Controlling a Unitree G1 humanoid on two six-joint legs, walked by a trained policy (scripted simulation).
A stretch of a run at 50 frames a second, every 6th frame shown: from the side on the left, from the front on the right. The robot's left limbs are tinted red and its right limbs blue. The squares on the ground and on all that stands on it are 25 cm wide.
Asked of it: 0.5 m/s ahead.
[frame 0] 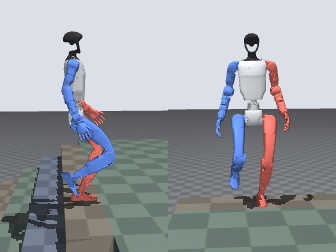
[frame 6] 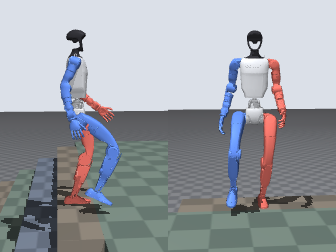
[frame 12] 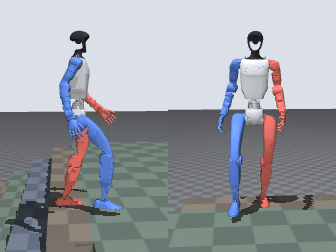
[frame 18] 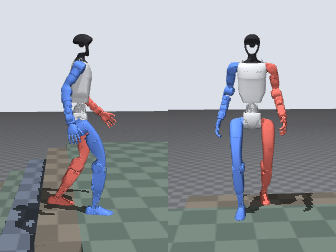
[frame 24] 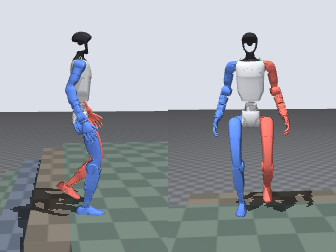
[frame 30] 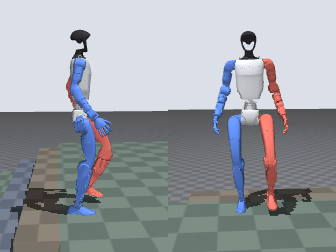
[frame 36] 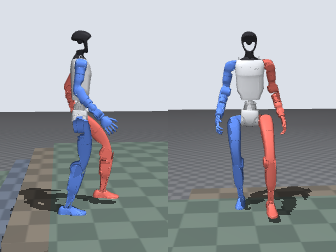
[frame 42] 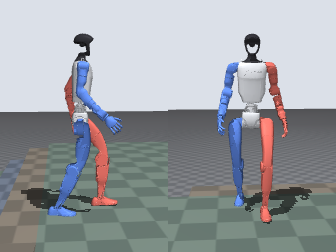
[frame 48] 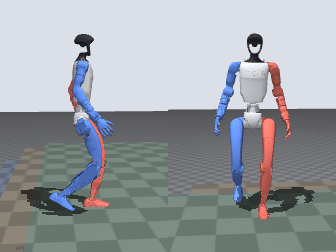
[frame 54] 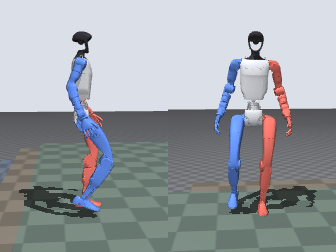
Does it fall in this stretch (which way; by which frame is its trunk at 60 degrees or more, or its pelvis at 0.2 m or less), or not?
no
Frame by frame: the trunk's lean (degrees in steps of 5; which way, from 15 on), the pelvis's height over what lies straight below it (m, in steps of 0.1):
0: 5, 0.7
6: 0, 0.8
12: 0, 0.8
18: 0, 0.8
24: 0, 0.8
30: 0, 0.8
36: 0, 0.8
42: 0, 0.8
48: 5, 0.8
54: 0, 0.8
